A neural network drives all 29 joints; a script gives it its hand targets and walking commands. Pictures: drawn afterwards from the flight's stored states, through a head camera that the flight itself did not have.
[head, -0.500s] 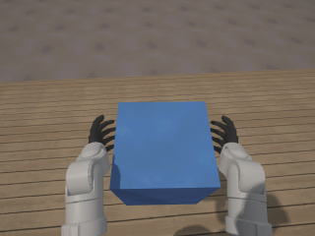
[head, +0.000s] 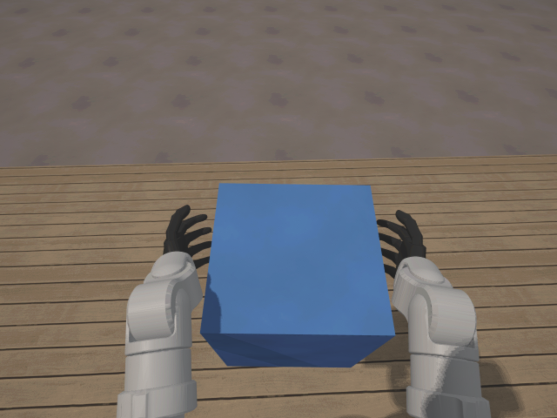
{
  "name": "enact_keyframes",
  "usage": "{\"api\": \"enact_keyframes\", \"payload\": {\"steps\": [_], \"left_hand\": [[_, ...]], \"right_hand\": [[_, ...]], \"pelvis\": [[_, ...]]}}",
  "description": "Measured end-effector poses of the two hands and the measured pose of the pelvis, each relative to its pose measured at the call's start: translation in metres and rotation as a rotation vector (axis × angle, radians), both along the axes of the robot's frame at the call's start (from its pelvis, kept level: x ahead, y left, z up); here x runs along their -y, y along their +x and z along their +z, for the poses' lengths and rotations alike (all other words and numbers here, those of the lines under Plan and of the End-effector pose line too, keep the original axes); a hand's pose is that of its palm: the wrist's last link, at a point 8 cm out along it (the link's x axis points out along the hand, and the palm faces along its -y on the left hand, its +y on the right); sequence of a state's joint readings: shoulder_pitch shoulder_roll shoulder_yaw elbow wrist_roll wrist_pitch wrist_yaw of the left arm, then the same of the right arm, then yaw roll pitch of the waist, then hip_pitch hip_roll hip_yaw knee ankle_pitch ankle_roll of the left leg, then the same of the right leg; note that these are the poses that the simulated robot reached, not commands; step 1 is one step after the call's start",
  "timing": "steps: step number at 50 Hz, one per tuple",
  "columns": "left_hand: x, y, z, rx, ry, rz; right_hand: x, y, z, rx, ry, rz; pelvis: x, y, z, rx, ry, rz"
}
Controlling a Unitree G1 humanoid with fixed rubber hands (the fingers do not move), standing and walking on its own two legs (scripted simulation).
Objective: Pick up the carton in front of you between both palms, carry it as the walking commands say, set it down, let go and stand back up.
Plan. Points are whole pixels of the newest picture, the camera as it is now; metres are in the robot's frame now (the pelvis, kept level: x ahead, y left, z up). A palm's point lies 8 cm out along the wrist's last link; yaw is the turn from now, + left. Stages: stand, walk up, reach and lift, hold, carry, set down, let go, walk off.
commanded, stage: carry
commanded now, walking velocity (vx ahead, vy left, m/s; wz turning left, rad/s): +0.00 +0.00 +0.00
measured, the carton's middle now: (291, 284) +0.33 +0.00 +0.02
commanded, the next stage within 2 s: none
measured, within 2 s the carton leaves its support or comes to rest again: neither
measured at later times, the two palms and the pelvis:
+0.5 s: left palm (199, 171) +0.56 +0.18 +0.05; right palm (356, 179) +0.54 -0.12 +0.05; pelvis +0.24 +0.04 -0.03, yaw -1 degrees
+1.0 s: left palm (213, 134) +0.62 +0.16 +0.09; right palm (368, 144) +0.61 -0.15 +0.08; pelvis +0.30 +0.02 -0.01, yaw -1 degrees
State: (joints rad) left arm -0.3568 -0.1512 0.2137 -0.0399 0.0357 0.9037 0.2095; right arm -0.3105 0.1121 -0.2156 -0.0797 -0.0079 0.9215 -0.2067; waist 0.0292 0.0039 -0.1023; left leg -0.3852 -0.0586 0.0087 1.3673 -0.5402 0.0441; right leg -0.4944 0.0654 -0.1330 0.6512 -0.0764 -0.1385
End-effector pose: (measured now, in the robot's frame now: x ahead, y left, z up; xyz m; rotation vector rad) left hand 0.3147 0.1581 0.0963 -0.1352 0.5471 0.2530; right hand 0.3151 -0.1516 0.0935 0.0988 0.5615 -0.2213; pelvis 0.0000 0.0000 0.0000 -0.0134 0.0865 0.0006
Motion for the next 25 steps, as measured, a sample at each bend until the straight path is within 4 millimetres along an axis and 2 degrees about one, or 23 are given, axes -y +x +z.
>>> {"api": "enact_keyframes", "payload": {"steps": [5,10,14,17,21,25], "left_hand": [[-0.010,0.039,-0.018,-0.069,-0.041,0.042],[-0.019,0.096,-0.017,-0.027,-0.034,0.039],[-0.027,0.149,-0.017,0.043,-0.031,0.014],[-0.033,0.190,-0.028,0.072,-0.013,-0.011],[-0.032,0.222,-0.045,-0.004,-0.024,-0.037],[-0.026,0.245,-0.049,-0.041,-0.045,-0.047]], "right_hand": [[-0.011,0.059,-0.021,-0.070,0.023,0.007],[-0.020,0.114,-0.023,-0.026,0.022,0.011],[-0.028,0.161,-0.022,0.046,0.008,-0.003],[-0.033,0.195,-0.028,0.078,-0.019,-0.019],[-0.034,0.216,-0.042,0.000,0.007,-0.037],[-0.031,0.229,-0.048,-0.036,0.040,-0.047]], "pelvis": [[0.001,0.052,0.007,-0.011,0.009,0.015],[-0.008,0.104,0.004,-0.008,0.005,0.015],[-0.022,0.155,-0.015,0.014,-0.010,0.008],[-0.030,0.189,-0.037,0.022,-0.002,0.001],[-0.037,0.215,-0.037,0.009,0.007,-0.003],[-0.039,0.238,-0.031,0.003,-0.006,-0.009]]}}
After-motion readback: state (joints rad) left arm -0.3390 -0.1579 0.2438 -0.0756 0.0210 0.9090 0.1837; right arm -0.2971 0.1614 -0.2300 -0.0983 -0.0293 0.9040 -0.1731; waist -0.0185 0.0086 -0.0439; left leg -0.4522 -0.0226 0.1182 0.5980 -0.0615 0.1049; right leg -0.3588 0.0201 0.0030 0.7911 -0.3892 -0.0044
